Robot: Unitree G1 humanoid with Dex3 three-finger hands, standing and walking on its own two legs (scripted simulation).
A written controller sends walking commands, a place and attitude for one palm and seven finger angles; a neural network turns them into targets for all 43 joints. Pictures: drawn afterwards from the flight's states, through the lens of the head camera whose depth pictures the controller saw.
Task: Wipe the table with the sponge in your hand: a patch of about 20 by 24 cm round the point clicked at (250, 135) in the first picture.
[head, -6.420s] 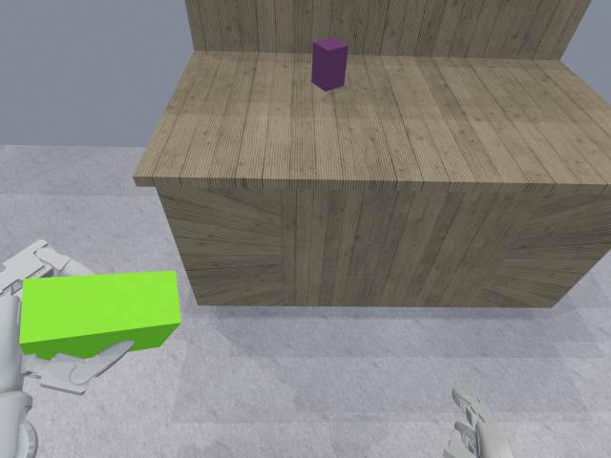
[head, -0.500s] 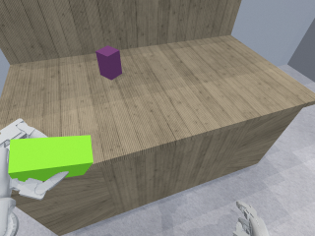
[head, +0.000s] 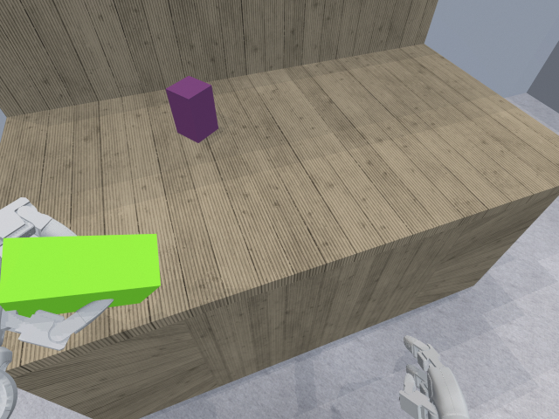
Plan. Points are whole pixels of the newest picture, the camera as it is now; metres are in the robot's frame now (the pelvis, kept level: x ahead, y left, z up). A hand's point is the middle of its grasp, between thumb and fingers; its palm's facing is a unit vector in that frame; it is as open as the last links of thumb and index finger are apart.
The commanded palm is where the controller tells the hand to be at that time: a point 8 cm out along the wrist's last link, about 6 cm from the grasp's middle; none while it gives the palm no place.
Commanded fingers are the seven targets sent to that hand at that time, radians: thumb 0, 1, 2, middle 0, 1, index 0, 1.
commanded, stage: shuffle to correct the standing spot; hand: left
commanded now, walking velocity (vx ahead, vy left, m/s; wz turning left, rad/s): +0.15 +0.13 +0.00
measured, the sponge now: (107, 275) +0.23 +0.20 +0.16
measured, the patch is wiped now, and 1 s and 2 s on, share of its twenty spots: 0.00 0.00 0.00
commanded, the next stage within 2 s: come to a stop and stand still in 1.02 s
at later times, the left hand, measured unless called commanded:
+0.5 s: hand out of the picture +0.23 +0.31 +0.18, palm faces +0.37 -0.82 -0.44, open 9.3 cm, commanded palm +0.18 +0.35 +0.18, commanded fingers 0.00 0.10 1.30 -1.20 -1.60 -1.20 -1.60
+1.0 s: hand (12, 242) +0.25 +0.30 +0.18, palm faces +0.36 -0.86 -0.36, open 9.3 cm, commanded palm +0.20 +0.35 +0.18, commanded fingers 0.00 0.10 1.30 -1.20 -1.60 -1.20 -1.60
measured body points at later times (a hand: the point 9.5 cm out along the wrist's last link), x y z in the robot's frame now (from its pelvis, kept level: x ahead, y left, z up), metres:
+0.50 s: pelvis +0.02 +0.07 +0.00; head +0.03 +0.08 +0.45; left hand +0.21 +0.36 +0.20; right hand +0.19 -0.17 -0.07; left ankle +0.04 +0.21 -0.73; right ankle +0.06 -0.06 -0.73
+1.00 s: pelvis +0.03 +0.07 +0.00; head +0.04 +0.08 +0.45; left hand +0.23 +0.35 +0.20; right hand +0.21 -0.15 -0.07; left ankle +0.04 +0.21 -0.73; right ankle +0.06 -0.06 -0.73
